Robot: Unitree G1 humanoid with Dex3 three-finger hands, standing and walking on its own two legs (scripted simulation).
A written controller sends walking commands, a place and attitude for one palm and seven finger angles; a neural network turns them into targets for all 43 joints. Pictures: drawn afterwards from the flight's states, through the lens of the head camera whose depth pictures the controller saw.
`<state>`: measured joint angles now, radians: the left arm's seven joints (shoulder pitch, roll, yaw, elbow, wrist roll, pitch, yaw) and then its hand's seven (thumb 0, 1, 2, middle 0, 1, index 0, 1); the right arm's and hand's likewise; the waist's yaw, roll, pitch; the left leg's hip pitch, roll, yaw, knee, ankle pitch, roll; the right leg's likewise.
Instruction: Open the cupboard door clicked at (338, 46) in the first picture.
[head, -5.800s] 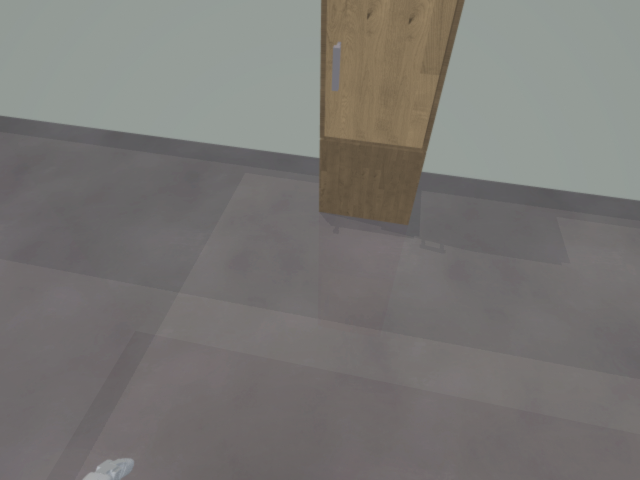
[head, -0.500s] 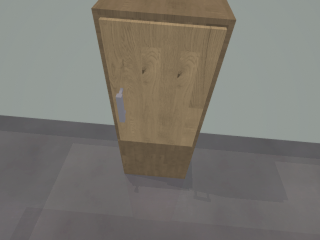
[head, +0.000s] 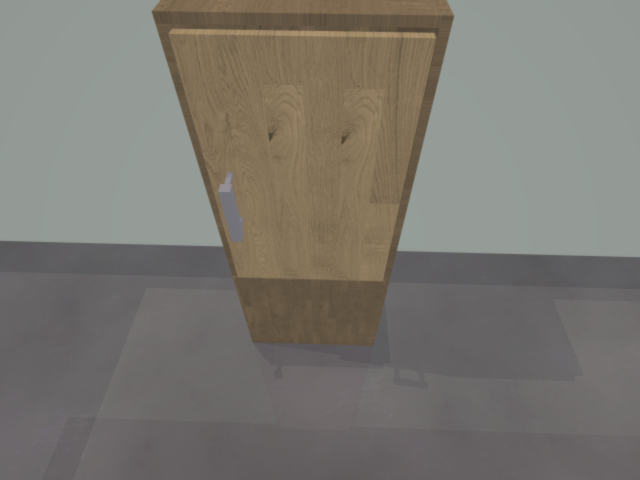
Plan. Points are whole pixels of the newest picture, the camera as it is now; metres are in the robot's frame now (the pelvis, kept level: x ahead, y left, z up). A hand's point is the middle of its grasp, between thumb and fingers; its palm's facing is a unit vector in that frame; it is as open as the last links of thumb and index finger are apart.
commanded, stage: look again from close up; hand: left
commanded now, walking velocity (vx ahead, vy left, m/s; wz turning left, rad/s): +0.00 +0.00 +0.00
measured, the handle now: (233, 207) +0.59 +0.20 -0.06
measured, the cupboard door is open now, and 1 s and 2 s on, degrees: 0 0 0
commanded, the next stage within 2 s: shuffle to correct the standing spot in 0.34 s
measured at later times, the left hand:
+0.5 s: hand out of the picture -0.05 +0.13 -0.17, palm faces +0.05 -0.98 -0.17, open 7.4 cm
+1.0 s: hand out of the picture -0.04 +0.16 -0.19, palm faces +0.15 -0.98 -0.14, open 7.4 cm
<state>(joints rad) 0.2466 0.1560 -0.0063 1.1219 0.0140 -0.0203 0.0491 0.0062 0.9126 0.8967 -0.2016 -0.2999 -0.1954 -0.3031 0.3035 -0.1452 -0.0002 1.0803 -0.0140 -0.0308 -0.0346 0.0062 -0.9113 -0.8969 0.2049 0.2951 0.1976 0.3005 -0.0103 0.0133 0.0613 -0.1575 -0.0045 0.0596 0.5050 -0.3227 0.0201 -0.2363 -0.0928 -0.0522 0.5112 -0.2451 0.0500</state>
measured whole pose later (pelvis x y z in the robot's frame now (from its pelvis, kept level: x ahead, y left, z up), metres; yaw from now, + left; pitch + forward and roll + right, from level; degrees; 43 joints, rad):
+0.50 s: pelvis -0.04 -0.03 +0.00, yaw +0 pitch -3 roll +0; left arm 0.33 0.14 0.00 1.08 0.01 0.00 0.02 0.01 0.91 0.90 -0.20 -0.30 -0.20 -0.30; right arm 0.36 -0.15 0.00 1.09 -0.02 0.00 -0.02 0.01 -0.91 -0.90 0.20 0.29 0.20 0.30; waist 0.00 0.00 0.01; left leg -0.19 0.04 0.04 0.50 -0.26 -0.02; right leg -0.26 -0.05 -0.08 0.50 -0.19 0.00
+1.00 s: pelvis +0.01 +0.01 -0.01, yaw +3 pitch -2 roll -1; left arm 0.41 0.12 0.05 1.07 0.03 -0.02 0.02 0.01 0.91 0.90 -0.20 -0.30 -0.19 -0.30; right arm 0.38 -0.13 -0.02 1.05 -0.03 -0.04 0.00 0.01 -0.91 -0.90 0.20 0.29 0.20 0.30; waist 0.01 -0.02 0.00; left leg -0.29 0.01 0.08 0.63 -0.34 0.04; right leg -0.28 -0.08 -0.05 0.65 -0.38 0.00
